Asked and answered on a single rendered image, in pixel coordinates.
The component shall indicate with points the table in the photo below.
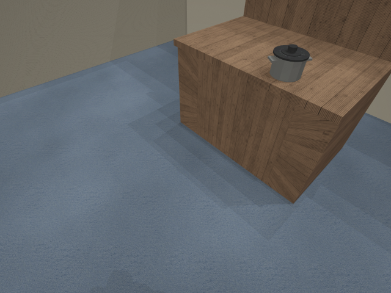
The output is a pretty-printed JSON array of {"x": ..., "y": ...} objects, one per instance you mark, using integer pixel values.
[{"x": 285, "y": 133}]

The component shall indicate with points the lid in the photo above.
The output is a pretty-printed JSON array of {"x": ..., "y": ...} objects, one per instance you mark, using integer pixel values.
[{"x": 299, "y": 56}]

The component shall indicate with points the knob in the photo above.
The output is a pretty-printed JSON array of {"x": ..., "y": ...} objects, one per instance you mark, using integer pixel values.
[{"x": 292, "y": 48}]

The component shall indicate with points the pot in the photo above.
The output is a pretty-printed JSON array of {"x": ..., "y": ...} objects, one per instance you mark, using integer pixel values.
[{"x": 286, "y": 71}]

